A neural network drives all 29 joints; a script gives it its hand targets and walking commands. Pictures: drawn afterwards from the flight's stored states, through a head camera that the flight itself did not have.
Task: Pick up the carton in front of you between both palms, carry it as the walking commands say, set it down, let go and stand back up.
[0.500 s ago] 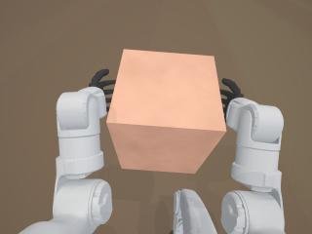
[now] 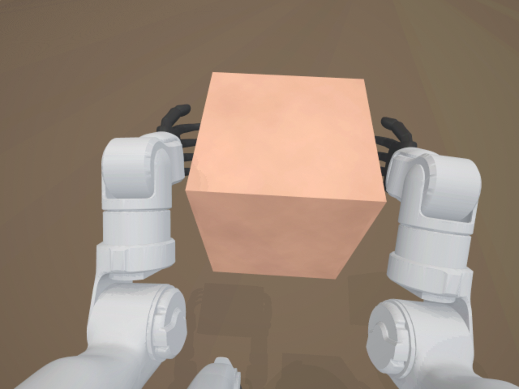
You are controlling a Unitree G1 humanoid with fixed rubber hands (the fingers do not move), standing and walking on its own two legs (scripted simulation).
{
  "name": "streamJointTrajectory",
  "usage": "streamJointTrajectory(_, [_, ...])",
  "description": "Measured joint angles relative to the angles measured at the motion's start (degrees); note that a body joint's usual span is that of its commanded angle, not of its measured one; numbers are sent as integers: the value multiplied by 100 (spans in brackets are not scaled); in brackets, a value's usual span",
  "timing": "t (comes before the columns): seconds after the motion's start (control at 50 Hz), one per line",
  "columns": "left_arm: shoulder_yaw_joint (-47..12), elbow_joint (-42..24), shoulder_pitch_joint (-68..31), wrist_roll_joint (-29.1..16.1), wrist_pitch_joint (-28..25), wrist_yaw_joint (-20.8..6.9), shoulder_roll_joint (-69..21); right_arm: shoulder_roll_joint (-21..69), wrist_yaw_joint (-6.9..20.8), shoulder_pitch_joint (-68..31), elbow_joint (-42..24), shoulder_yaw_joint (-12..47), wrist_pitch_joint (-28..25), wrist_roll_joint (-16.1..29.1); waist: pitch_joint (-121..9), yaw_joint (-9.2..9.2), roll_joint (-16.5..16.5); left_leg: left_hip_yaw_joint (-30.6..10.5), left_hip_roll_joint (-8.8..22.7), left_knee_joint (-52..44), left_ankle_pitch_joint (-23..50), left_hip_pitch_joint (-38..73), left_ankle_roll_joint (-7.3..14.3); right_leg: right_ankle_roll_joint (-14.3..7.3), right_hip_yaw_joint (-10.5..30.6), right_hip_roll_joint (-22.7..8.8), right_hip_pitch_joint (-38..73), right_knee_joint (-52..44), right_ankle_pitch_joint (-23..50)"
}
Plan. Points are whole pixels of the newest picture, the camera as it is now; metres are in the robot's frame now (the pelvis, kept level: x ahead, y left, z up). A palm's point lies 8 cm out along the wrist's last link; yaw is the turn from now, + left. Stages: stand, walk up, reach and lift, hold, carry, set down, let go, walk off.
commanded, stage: carry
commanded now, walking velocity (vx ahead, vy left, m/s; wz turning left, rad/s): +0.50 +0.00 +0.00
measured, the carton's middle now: (280, 185) +0.41 +0.03 +0.11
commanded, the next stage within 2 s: none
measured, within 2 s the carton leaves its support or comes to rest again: neither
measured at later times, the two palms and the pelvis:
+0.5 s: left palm (230, 97) +0.63 +0.15 +0.12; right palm (382, 113) +0.61 -0.15 +0.12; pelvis +0.26 +0.02 +0.01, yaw -2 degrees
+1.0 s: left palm (241, 57) +0.83 +0.16 +0.10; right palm (365, 65) +0.82 -0.14 +0.10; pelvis +0.56 +0.01 +0.00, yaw -1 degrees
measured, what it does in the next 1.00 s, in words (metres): walks ahead: left foot, then right foot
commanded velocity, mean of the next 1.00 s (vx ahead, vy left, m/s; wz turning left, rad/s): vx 0.50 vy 0.00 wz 0.00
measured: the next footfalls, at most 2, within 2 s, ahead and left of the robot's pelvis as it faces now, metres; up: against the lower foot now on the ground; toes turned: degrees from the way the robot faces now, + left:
left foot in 0.12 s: +0.24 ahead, +0.11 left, +0.00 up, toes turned +4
right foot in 0.58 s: +0.46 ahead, -0.11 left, +0.00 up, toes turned -9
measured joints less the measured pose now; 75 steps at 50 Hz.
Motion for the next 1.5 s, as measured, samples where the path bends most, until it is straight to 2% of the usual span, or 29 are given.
streamJointTrajectory(0.06, [-86, 517, 4, 118, 26, -82, 23, -110, 5, 25, 505, 56, 47, 38, -339, -152, 15, 172, -60, -1006, 273, 522, 47, 148, 67, -41, 444, -16, -375])
streamJointTrajectory(0.1, [-116, 789, 47, 166, 55, -126, 64, -165, 8, -10, 913, 131, 29, 69, -493, -278, 10, 382, -168, -1702, 479, 1073, 99, 239, 88, -125, 612, 341, -729])
streamJointTrajectory(0.14, [-118, 990, 124, 166, 24, -175, 164, -136, 7, -26, 1298, 246, -108, 65, -559, -469, -67, 482, -251, -1543, 479, 1235, 150, 308, 210, -249, 308, 1519, -852])
streamJointTrajectory(0.18, [-78, 1133, 303, 169, -26, -216, 202, -60, -7, 115, 1536, 375, -229, 55, -524, -659, -73, 499, -277, -1303, 51, 1319, 212, 300, 541, -99, -330, 3018, -827])
streamJointTrajectory(0.22, [-84, 1179, 494, 210, -11, -223, 152, -38, -22, 378, 1564, 483, -249, 125, -439, -782, -32, 465, -274, -1466, -89, 1543, 212, 256, 609, -14, -950, 3868, -607])
streamJointTrajectory(0.26, [-127, 1085, 655, 255, 11, -220, 87, -46, -48, 627, 1435, 567, -254, 241, -303, -863, -16, 435, -277, -1724, -85, 1774, 200, 244, 592, -66, -1467, 3972, -305])
streamJointTrajectory(0.34, [-155, 597, 908, 257, -47, -177, -14, -16, -136, 877, 1038, 622, -377, 388, -6, -948, -18, 381, -283, -2121, -140, 2151, 200, 328, 603, -256, -2229, 3400, 98])
streamJointTrajectory(0.4, [-135, 169, 1073, 237, -147, -143, -83, 49, -168, 971, 728, 594, -523, 414, 119, -930, -43, 348, -279, -2385, -228, 2438, 150, 416, 583, -376, -2490, 2612, 360])
streamJointTrajectory(0.46, [-114, -218, 1241, 195, -255, -178, -172, 139, -162, 1081, 433, 525, -670, 400, 144, -838, -63, 322, -249, -2593, -387, 2761, 53, 439, 498, -403, -2426, 1624, 794])
streamJointTrajectory(0.54, [-126, -602, 1588, 203, -399, -181, -303, 335, -113, 1374, 58, 464, -789, 258, -8, -654, -61, 322, -168, -2630, -822, 3223, -137, 407, 206, -259, -1831, 146, 1398])
streamJointTrajectory(0.58, [-164, -685, 1760, 242, -461, -201, -394, 406, -59, 1606, -135, 458, -801, 162, -139, -614, -69, 319, -127, -2190, -1229, 3320, -242, 315, -51, -204, -1224, -652, 1787])
streamJointTrajectory(0.62, [-223, -723, 2004, 352, -651, -221, -584, 362, 20, 1852, -257, 487, -868, 127, -190, -513, 159, 210, 62, -1006, -1431, 2973, -313, 112, -203, -77, -1114, -411, 1530])
streamJointTrajectory(0.64, [-268, -750, 2155, 415, -708, -225, -673, 366, 58, 2015, -313, 482, -893, 120, -196, -492, 167, 78, 11, -246, -1517, 2669, -336, 42, -228, -83, -1059, -304, 1324])
streamJointTrajectory(0.68, [-331, -927, 2563, 486, -732, -229, -823, 448, 95, 2385, -472, 505, -890, 102, -203, -487, 86, -11, -115, 825, -1559, 2088, -332, 14, -227, -142, -813, -398, 1098])
streamJointTrajectory(0.7, [-351, -1091, 2801, 494, -722, -232, -884, 513, 100, 2571, -587, 537, -878, 90, -200, -490, 49, 15, -127, 1000, -1463, 1857, -337, 70, -215, -168, -655, -534, 1082])
streamJointTrajectory(0.74, [-379, -1512, 3257, 482, -709, -237, -992, 655, 103, 2931, -896, 627, -880, 75, -173, -487, 4, 84, -82, 792, -1261, 1511, -382, 84, -188, -197, -332, -824, 1044])
streamJointTrajectory(0.84, [-668, -2370, 3907, 312, -728, -317, -882, 823, 95, 3667, -1815, 1021, -978, 15, -160, -431, 8, 181, 105, -554, -634, 1028, -485, 151, -130, -210, 375, -1242, 806])
streamJointTrajectory(0.96, [-957, -2593, 4204, 349, -594, -365, -831, 734, 94, 4075, -2215, 1204, -786, 21, -586, -420, -5, 560, 130, -2003, 349, 1266, -395, 406, -97, -245, 1221, -1254, 120])
streamJointTrajectory(1.0, [-966, -2551, 4211, 389, -502, -371, -828, 735, 102, 4060, -2150, 1190, -697, 13, -734, -421, -43, 774, 71, -2339, 361, 1603, -291, 528, -33, -319, 1369, -810, -356])
streamJointTrajectory(1.02, [-922, -2505, 4196, 406, -475, -376, -819, 742, 108, 4019, -2034, 1203, -703, 3, -793, -432, -136, 850, 16, -2241, 618, 1672, -134, 570, -5, -441, 1293, -327, -651])
streamJointTrajectory(1.06, [-817, -2342, 4207, 421, -441, -381, -776, 757, 116, 3917, -1664, 1253, -751, -32, -870, -508, -228, 967, -19, -1813, 288, 1685, 84, 544, 204, -566, 667, 1267, -736])
streamJointTrajectory(1.1, [-785, -2158, 4216, 448, -389, -371, -771, 758, 112, 3912, -1436, 1262, -722, -55, -862, -562, -149, 962, 1, -1863, -18, 1884, 128, 471, 383, -459, -121, 2669, -740])
streamJointTrajectory(1.14, [-785, -2043, 4233, 490, -373, -371, -831, 744, 115, 4013, -1399, 1235, -700, -46, -822, -597, -97, 945, -5, -2159, -14, 2167, 68, 428, 374, -462, -782, 3205, -422])
streamJointTrajectory(1.18, [-863, -2030, 4263, 503, -389, -372, -823, 733, 115, 4104, -1455, 1224, -715, -25, -762, -637, -74, 924, -30, -2497, -3, 2475, 59, 441, 336, -531, -1259, 3021, -17])
streamJointTrajectory(1.24, [-935, -2148, 4276, 504, -442, -371, -815, 726, 113, 4149, -1609, 1217, -771, 12, -695, -678, -46, 889, -61, -2946, -13, 2910, 26, 521, 280, -637, -1737, 2258, 511])
streamJointTrajectory(1.36, [-964, -2506, 4300, 487, -485, -370, -815, 731, 108, 4113, -1904, 1248, -816, 57, -718, -646, -31, 825, -68, -3454, -324, 3736, -160, 551, 83, -671, -1941, 607, 1401])
streamJointTrajectory(1.46, [-917, -2519, 4352, 458, -435, -373, -807, 735, 113, 4084, -1879, 1307, -721, 2, -807, -616, 26, 755, 24, -3247, -1041, 4361, -445, 404, -289, -508, -1424, -264, 1542])
streamJointTrajectory(1.48, [-908, -2475, 4323, 454, -431, -376, -810, 735, 115, 4073, -1871, 1297, -700, -16, -801, -612, 54, 720, 89, -2951, -1309, 4394, -513, 334, -394, -446, -1220, -412, 1474])
streamJointTrajectory(1.5, [-928, -2357, 4280, 455, -480, -381, -818, 720, 117, 4058, -1843, 1251, -701, -28, -785, -590, 163, 691, 243, -2409, -1608, 4280, -545, 188, -465, -371, -1148, -336, 1724])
